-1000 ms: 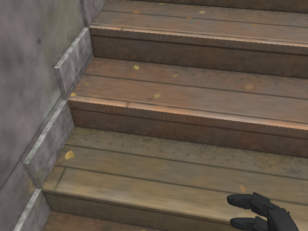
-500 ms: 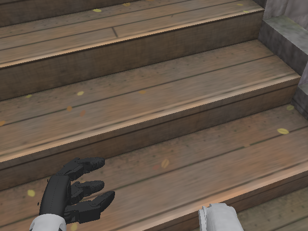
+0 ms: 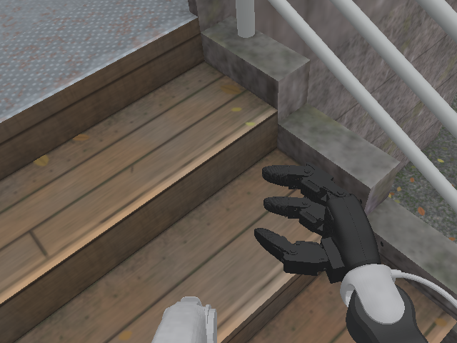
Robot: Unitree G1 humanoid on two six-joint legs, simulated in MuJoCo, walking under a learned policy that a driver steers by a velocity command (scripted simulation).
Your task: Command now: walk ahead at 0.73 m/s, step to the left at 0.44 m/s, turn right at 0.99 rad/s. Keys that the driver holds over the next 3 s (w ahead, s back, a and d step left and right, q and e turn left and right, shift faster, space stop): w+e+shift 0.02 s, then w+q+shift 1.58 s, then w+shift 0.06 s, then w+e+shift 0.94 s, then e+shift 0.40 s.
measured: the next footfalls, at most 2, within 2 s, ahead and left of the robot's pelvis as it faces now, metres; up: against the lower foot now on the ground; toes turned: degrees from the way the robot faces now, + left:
left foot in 0.04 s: +0.23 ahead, +0.14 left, +0.15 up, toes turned -6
right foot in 0.38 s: +0.38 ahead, -0.07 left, +0.15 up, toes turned +1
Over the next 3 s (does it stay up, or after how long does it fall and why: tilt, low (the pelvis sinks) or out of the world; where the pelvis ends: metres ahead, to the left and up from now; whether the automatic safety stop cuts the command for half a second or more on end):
stays up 1.32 1.28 0.57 its command is cut before an obstacle after 0.1 s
